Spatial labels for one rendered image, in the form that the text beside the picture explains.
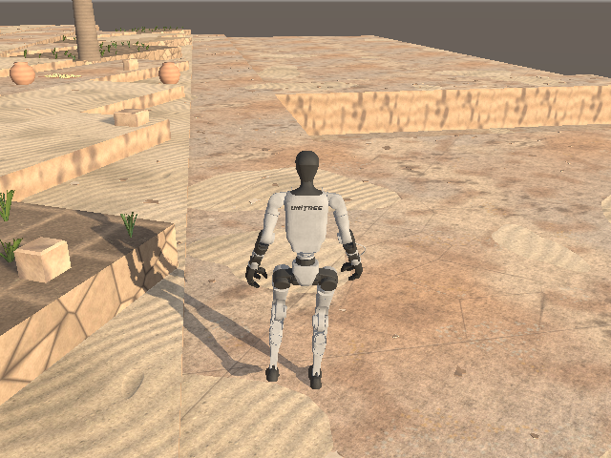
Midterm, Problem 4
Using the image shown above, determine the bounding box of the robot left forearm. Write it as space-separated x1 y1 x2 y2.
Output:
248 230 269 270

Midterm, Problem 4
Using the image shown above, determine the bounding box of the robot right forearm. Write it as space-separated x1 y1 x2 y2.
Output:
343 229 361 266

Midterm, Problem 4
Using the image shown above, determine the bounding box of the robot right upper arm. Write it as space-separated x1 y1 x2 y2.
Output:
327 192 352 244

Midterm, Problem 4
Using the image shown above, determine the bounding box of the robot left upper arm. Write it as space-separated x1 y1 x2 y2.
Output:
260 192 287 245

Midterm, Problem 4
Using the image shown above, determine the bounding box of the robot left hand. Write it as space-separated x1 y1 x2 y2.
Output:
245 265 267 288

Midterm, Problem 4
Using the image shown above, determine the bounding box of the right robot shin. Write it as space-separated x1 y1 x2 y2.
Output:
312 315 328 377

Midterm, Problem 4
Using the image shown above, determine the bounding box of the right robot foot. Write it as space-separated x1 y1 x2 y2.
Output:
308 365 322 389

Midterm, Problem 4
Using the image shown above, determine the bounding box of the robot right hand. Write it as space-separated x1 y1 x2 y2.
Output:
341 262 363 281

